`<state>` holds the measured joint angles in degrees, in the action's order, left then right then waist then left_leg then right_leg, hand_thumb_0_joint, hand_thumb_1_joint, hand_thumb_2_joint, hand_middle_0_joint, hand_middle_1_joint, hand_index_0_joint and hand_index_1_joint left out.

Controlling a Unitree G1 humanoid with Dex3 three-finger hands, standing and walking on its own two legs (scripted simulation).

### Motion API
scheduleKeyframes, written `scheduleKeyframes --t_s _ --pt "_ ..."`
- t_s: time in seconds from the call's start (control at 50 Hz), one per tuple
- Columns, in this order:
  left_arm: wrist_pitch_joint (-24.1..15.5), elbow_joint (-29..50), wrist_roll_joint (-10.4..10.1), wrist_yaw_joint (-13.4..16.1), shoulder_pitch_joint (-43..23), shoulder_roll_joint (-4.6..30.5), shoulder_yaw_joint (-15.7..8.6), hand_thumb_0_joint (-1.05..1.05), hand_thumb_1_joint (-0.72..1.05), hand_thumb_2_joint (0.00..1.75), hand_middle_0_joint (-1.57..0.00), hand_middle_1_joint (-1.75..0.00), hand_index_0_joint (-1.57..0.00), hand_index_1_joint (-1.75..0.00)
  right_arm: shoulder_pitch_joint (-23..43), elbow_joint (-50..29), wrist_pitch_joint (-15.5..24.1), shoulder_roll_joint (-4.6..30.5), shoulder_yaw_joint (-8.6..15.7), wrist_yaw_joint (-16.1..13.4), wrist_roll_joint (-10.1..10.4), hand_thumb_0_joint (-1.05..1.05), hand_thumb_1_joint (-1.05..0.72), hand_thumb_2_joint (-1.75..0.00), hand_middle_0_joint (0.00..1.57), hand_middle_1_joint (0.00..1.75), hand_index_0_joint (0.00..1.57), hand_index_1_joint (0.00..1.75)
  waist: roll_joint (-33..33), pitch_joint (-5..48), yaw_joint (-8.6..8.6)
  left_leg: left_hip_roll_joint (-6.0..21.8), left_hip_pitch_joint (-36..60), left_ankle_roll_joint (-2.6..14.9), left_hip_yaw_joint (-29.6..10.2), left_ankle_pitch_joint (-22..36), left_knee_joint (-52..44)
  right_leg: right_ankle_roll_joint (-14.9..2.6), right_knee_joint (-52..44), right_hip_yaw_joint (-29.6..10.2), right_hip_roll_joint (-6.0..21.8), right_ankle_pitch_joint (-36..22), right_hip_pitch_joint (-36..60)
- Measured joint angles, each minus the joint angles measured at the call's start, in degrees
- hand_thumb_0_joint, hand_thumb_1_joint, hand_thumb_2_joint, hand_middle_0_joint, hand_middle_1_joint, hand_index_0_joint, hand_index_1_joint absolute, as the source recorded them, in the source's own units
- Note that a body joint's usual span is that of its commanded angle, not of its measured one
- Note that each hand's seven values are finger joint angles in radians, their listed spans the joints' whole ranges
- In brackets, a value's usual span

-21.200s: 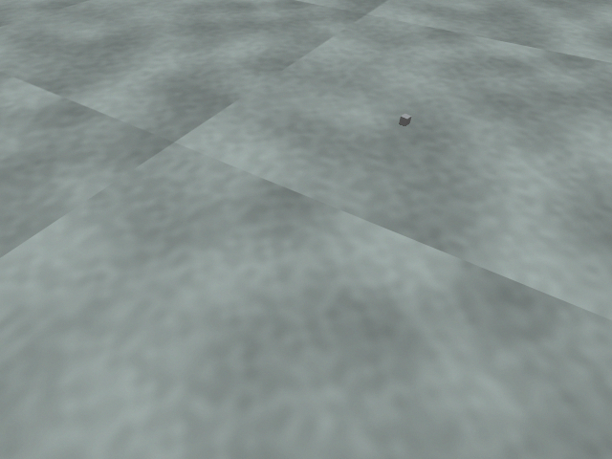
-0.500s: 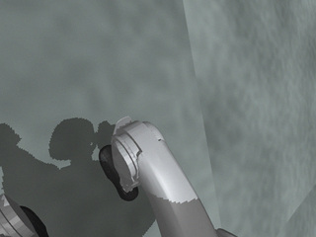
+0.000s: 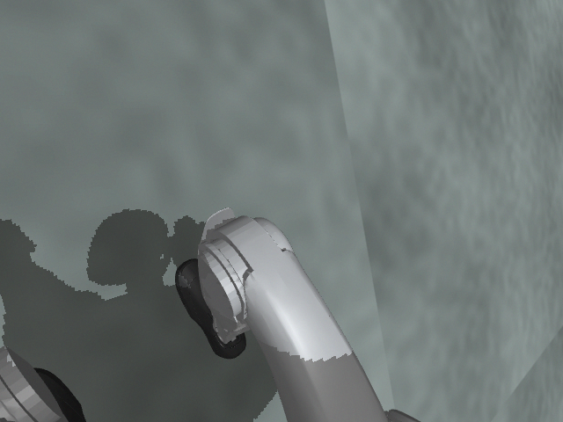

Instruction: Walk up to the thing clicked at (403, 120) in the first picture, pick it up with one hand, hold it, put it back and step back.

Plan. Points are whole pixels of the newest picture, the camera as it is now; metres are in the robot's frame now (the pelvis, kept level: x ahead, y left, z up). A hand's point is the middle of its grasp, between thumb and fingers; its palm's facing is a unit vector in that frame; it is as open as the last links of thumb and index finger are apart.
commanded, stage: close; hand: left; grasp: from above
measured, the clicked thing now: out of the picture +0.46 +0.34 -0.31
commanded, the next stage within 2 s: settle in 0.66 s
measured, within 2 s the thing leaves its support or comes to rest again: leaves its support in 1.14 s
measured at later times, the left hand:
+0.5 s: hand out of the picture +0.47 +0.32 -0.28, palm faces -0.07 -0.45 -0.89, open 8.2 cm
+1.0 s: hand out of the picture +0.47 +0.32 -0.27, palm faces -0.04 -0.45 -0.89, open 6.6 cm
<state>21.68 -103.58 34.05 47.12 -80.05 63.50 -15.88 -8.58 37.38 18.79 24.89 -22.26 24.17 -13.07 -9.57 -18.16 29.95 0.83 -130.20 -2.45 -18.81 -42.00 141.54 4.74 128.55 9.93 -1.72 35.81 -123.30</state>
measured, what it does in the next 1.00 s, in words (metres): stands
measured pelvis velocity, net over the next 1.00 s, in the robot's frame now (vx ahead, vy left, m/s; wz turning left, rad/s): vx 0.00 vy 0.00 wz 0.01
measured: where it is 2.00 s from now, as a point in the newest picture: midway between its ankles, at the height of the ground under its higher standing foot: (154, 378)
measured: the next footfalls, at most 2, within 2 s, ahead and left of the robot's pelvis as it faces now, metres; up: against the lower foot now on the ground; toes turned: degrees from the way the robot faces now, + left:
none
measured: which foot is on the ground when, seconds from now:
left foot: down 0.00-1.00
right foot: down 0.00-1.00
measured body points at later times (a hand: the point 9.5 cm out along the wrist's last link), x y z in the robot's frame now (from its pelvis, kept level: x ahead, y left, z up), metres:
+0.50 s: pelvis +0.00 +0.00 +0.00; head +0.32 +0.12 +0.29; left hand +0.47 +0.33 -0.23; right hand -0.01 -0.24 -0.02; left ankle +0.06 +0.13 -0.30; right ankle +0.13 -0.13 -0.30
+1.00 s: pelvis +0.00 +0.00 +0.00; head +0.32 +0.11 +0.29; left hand +0.47 +0.33 -0.22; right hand -0.02 -0.24 -0.03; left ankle +0.06 +0.13 -0.30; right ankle +0.13 -0.13 -0.30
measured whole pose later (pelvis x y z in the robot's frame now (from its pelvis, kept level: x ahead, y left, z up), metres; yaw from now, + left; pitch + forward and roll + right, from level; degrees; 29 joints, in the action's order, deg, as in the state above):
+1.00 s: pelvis +0.00 +0.00 +0.00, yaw +0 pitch +28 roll -16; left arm 21.5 -102.6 33.2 46.7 -78.6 62.6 -18.2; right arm -8.0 37.1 18.7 25.4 -21.9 24.6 -12.5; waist -9.1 -18.5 29.4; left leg 0.8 -130.2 -2.6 -18.6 -42.0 142.3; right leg 4.6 129.6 9.7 -1.6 35.7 -123.7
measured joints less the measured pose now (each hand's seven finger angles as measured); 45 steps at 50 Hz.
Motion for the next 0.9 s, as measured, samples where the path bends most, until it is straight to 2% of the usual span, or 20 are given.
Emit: scheduleKeyframes --t_s 0.2,0.54,0.78,0.9 --pt "-0.33 0.10 -0.34 -0.10 0.70 -0.30 -0.30 0.00 0.21 0.51 -0.64 -0.58 -0.65 -0.57 0.32 0.15 0.22 -0.05 -0.03 0.03 -0.01 0.00 -0.90 -0.89 0.19 0.30 0.19 0.29 0.06 0.04 -0.05 0.05 -0.06 0.04 -0.05 0.06 -0.14 0.02 -0.22 0.08 -0.02 -0.11 -0.02" --pt "-0.59 0.45 0.86 -0.34 1.36 -1.30 -0.27 -0.01 0.29 0.45 -0.71 -0.53 -0.74 -0.52 0.47 0.15 0.22 -0.59 0.20 0.06 0.02 0.00 -0.90 -0.89 0.19 0.30 0.19 0.29 0.05 0.54 -0.45 0.05 -0.18 0.41 0.20 0.17 -0.08 0.15 -0.31 -0.07 0.01 -0.17 0.10" --pt "-0.62 0.56 -0.82 0.37 1.85 -1.53 -0.59 0.00 0.31 0.42 -0.73 -0.47 -0.81 -0.49 0.21 -0.30 0.07 0.12 0.17 0.51 0.12 0.00 -0.89 -0.89 0.19 0.30 0.19 0.29 0.17 0.11 -0.35 -0.13 0.17 0.20 0.22 -0.16 0.62 0.10 0.68 -0.20 0.19 0.25 0.22" --pt "-0.59 0.25 -1.12 0.20 1.61 -1.06 -1.14 0.00 0.32 0.38 -0.75 -0.44 -0.90 -0.49 0.46 -0.20 -0.10 0.49 0.24 0.46 0.25 0.00 -0.90 -0.89 0.19 0.30 0.19 0.29 0.28 -0.12 -0.32 -0.08 0.12 -0.05 0.15 -0.22 0.91 0.02 1.13 -0.22 0.14 0.21 -0.11"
